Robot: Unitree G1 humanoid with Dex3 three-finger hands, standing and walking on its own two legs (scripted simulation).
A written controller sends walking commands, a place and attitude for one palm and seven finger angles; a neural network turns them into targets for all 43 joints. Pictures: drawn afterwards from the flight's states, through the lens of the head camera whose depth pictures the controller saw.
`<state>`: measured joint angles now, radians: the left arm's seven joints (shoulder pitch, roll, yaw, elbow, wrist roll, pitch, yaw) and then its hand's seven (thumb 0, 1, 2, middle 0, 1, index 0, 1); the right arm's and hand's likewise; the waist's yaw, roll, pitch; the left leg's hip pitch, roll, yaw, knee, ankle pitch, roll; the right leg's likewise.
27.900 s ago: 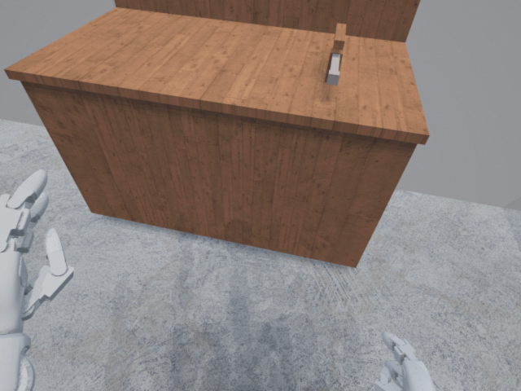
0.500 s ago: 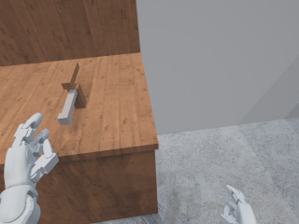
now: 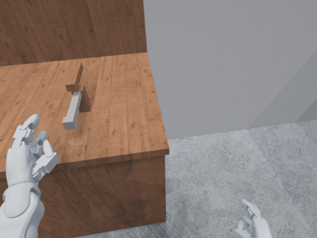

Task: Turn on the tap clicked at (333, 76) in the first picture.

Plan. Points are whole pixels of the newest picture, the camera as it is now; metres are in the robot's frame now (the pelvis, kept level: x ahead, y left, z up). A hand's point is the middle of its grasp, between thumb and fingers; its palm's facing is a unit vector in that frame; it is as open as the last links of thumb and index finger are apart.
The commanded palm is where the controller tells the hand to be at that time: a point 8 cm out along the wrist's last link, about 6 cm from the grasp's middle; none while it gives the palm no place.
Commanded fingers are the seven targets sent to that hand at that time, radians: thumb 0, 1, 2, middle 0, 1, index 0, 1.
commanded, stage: reach beside the lever's end, fingers flat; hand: left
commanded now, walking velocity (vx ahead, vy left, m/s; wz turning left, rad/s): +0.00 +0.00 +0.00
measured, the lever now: (70, 122) +0.36 +0.30 +0.11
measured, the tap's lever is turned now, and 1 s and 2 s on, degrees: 0 0 1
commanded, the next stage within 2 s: push the lever round in 1.40 s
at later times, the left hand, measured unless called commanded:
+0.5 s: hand (55, 143) +0.28 +0.29 +0.13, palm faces +0.52 -0.85 -0.12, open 7.7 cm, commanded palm +0.24 +0.32 +0.13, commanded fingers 0.00 0.90 0.90 -0.16 -0.19 -0.16 -0.19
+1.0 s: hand (53, 133) +0.32 +0.33 +0.11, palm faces +0.53 -0.84 -0.11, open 7.8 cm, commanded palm +0.29 +0.36 +0.11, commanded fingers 0.00 0.90 0.90 -0.15 -0.15 -0.15 -0.15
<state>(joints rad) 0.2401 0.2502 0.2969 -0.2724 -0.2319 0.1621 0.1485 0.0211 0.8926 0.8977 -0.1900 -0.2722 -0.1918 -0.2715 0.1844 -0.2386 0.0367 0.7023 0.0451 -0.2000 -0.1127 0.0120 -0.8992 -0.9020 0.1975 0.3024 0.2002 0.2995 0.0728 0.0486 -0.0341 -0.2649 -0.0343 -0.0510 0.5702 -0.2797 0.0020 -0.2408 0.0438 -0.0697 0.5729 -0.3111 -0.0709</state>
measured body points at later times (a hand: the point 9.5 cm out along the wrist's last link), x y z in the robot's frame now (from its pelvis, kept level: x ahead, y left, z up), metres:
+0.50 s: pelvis +0.01 +0.01 +0.00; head +0.00 -0.01 +0.45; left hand +0.24 +0.33 +0.13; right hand +0.19 -0.23 -0.09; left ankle +0.02 +0.12 -0.73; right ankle +0.00 -0.07 -0.73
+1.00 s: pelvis +0.00 +0.01 +0.00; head +0.02 -0.01 +0.45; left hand +0.29 +0.37 +0.12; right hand +0.15 -0.25 -0.10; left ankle +0.02 +0.12 -0.73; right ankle +0.00 -0.07 -0.73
